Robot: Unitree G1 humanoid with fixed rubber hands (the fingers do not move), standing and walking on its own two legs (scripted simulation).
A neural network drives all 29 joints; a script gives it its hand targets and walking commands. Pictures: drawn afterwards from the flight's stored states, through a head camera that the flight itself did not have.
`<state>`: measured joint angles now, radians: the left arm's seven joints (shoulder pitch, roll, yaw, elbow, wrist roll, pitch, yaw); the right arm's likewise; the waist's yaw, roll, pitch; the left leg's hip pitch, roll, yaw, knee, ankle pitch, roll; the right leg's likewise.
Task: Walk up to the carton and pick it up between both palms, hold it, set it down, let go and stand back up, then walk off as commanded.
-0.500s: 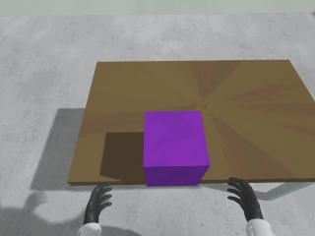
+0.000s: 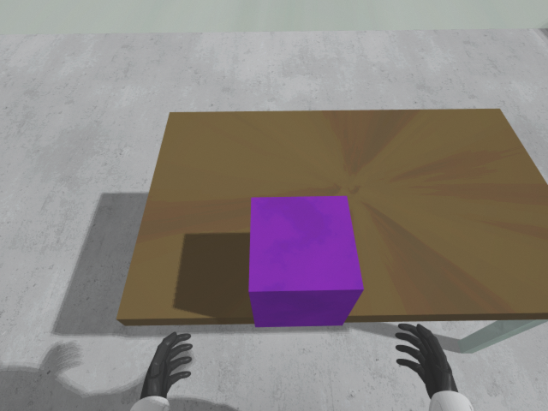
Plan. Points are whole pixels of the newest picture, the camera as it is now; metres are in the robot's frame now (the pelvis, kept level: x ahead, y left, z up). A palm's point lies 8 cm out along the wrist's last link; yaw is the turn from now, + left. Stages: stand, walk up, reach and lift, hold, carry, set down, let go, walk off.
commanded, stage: set down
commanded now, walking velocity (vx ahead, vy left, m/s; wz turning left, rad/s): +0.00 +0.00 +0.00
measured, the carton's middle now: (298, 264) +0.39 +0.00 -0.11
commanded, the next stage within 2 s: let go in 0.16 s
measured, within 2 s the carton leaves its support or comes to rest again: neither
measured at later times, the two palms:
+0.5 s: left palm (153, 397) +0.15 +0.21 -0.10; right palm (439, 388) +0.19 -0.21 -0.09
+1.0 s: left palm out of the picture +0.09 +0.24 -0.13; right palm out of the picture +0.16 -0.24 -0.10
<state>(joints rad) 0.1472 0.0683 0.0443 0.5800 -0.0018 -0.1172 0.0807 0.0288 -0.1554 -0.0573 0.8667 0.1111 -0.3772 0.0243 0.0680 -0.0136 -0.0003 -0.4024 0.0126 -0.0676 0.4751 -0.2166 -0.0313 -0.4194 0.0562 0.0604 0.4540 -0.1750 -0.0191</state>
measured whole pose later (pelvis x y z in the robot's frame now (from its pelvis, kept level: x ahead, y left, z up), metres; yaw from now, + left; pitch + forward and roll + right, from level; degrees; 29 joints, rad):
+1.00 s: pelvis +0.00 +0.00 -0.01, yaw +0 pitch +5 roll +0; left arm 0.20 0.19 0.04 0.86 0.01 -0.02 0.02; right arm 0.12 -0.22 -0.06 0.87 0.09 -0.05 0.00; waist 0.07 -0.03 -0.10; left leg -0.38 0.01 -0.07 0.56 -0.27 -0.03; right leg -0.40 0.06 0.06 0.55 -0.24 -0.02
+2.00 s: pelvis -0.03 +0.00 -0.01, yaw +0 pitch +3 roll +0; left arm 0.30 0.20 0.04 1.03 0.02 -0.05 0.01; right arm 0.21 -0.23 -0.06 0.96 0.09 -0.03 0.00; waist 0.07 -0.01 -0.17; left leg -0.38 0.01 -0.07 0.56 -0.24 -0.03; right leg -0.40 0.06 0.06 0.55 -0.20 -0.02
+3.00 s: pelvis -0.04 +0.00 -0.01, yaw +0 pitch +2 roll +0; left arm 0.23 0.20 0.04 1.04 0.02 -0.04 0.00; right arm 0.21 -0.24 -0.06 0.96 0.09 -0.02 0.00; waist 0.07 0.00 -0.09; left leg -0.38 0.01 -0.07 0.57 -0.22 -0.03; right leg -0.39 0.06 0.06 0.54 -0.18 -0.02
